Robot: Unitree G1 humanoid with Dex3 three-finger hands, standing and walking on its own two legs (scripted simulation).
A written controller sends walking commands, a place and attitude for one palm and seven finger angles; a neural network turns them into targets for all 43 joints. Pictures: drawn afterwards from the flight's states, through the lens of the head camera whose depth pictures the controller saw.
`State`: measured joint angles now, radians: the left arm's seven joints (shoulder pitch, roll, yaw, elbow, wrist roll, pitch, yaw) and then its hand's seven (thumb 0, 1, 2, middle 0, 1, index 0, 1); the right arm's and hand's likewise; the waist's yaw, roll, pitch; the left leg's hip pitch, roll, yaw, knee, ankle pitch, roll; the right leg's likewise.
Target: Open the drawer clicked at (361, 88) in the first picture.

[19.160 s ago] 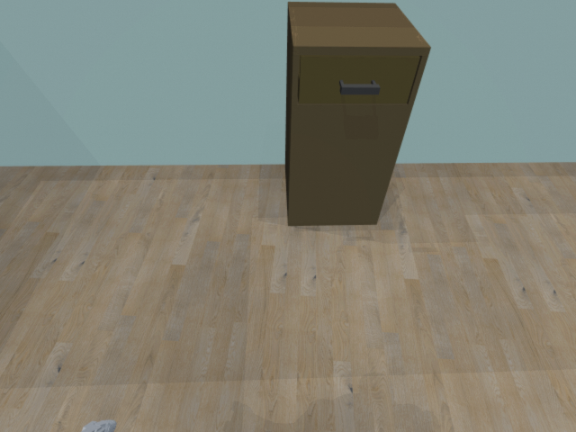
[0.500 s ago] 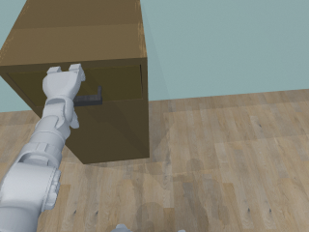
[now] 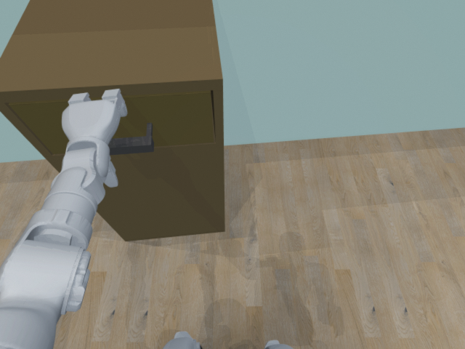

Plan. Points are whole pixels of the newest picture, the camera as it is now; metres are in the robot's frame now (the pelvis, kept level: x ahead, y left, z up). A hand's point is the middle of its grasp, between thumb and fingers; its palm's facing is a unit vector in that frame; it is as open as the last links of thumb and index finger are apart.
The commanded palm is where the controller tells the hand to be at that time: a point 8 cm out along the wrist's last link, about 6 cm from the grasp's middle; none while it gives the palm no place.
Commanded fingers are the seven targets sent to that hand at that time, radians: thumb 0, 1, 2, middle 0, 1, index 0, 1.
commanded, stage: re-aim the fingers above the handle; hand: left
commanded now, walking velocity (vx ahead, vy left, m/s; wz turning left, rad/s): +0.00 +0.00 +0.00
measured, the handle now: (123, 137) +0.54 +0.20 -0.01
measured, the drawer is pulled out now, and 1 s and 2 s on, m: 0.00 0.00 0.00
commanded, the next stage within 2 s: lower the fingers behind the handle in 1.00 s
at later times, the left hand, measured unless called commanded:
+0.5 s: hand (99, 156) +0.45 +0.22 +0.05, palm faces -0.06 -0.02 -1.00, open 13.9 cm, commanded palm +0.44 +0.20 +0.10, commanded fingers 0.00 -0.50 0.30 -0.30 -1.20 -0.30 -1.20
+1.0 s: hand (112, 160) +0.45 +0.20 +0.03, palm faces -0.13 -0.08 -0.99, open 13.9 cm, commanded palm +0.45 +0.20 +0.10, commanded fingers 0.00 -0.50 0.30 -0.30 -1.20 -0.30 -1.20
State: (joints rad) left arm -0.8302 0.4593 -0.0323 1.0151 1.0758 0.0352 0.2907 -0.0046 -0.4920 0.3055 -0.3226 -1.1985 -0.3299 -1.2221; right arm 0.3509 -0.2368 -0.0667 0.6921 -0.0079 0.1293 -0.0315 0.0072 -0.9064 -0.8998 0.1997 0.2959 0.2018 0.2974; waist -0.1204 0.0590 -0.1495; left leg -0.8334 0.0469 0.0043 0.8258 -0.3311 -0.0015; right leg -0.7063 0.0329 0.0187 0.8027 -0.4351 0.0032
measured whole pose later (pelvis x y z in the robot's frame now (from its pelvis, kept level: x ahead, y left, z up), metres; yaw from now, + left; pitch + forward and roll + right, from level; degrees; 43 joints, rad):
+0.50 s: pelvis -0.01 +0.00 +0.01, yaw +1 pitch +16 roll -1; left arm -0.76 0.40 -0.11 0.99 1.04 0.09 0.27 -0.01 -0.49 0.31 -0.32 -1.20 -0.31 -1.20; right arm 0.31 -0.24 -0.07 0.69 0.00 0.13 -0.03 0.01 -0.91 -0.90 0.20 0.30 0.20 0.30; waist -0.08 0.06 -0.15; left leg -0.75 0.03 -0.01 0.78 -0.31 0.00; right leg -0.62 0.02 0.01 0.77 -0.42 0.00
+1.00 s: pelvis +0.00 +0.00 +0.01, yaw +1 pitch +15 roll -1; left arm -0.71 0.41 -0.12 0.92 1.01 0.00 0.19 -0.01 -0.49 0.31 -0.32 -1.20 -0.32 -1.20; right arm 0.36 -0.23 -0.07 0.72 0.00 0.13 -0.06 0.01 -0.91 -0.90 0.20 0.30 0.20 0.30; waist -0.09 0.05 -0.14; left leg -0.73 0.04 -0.01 0.77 -0.31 0.00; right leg -0.60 0.02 0.00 0.75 -0.42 0.00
